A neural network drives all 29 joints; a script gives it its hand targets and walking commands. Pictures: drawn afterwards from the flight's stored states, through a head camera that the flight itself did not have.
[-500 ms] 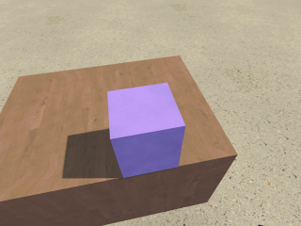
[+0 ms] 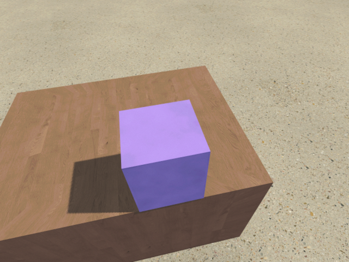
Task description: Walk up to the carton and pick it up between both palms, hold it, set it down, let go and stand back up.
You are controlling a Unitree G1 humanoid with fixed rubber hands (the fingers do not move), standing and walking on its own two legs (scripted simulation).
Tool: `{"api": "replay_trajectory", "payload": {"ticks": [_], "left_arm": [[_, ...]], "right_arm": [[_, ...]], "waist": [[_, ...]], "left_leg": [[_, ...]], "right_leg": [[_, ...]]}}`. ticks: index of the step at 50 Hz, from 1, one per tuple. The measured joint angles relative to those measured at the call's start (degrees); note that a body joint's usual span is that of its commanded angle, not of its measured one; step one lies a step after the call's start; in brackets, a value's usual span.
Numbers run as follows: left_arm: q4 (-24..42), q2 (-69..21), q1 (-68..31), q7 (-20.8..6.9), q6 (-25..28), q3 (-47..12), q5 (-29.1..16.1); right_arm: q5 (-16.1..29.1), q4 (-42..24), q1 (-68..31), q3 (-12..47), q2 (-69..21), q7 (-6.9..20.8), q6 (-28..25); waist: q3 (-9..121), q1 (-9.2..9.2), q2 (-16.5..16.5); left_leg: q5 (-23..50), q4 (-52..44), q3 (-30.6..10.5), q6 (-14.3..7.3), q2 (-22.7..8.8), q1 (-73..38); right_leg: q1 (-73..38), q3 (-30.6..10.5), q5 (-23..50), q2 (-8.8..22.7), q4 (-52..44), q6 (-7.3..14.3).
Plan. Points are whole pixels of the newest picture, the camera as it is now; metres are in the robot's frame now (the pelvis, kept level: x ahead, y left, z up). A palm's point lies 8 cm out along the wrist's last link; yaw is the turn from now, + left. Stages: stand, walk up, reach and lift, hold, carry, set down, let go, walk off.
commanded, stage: stand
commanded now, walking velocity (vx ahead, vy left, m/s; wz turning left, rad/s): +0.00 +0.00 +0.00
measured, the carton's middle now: (163, 157) +0.43 +0.05 -0.05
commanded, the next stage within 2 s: none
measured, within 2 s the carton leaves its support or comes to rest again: neither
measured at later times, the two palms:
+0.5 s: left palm out of the picture +0.07 +0.30 -0.10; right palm out of the picture +0.05 -0.31 -0.12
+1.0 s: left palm out of the picture +0.08 +0.29 -0.10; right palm out of the picture +0.07 -0.31 -0.12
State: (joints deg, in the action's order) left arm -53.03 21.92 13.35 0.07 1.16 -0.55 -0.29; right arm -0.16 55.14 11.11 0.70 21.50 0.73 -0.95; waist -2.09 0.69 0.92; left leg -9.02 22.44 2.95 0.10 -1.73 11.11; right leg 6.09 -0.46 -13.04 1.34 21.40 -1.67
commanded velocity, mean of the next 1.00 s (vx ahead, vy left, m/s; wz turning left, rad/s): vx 0.00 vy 0.00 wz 0.00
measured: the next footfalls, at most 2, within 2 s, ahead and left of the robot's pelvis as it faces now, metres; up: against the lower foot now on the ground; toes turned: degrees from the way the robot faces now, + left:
none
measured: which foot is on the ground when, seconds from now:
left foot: down 0.00-1.00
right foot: down 0.00-1.00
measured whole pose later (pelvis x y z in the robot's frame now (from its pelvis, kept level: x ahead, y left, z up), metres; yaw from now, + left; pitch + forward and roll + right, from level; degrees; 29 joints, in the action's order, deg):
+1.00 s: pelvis +0.01 -0.01 +0.00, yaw +0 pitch -2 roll +0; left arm -58.3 20.9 11.4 0.7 1.0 0.0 -0.3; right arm 0.1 58.8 10.7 -0.4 21.1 -0.2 -0.8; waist -2.7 0.7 1.2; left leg -8.4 19.1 2.9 1.1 -2.4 9.1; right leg 4.4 -0.3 -12.6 0.9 18.5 -1.0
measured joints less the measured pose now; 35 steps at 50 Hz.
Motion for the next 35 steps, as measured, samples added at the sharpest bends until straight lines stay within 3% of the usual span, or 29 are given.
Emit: {"api": "replay_trajectory", "payload": {"ticks": [35], "left_arm": [[-4.6,-0.4,-1.5,0.4,0.0,0.6,0.0]], "right_arm": [[0.1,3.4,0.3,-1.0,-0.4,-0.5,0.2]], "waist": [[-0.4,0.12,0.0]], "left_leg": [[1.0,-2.6,-0.2,0.9,-0.6,-1.5]], "right_leg": [[-1.2,0.2,0.8,-0.5,-2.2,0.6]]}}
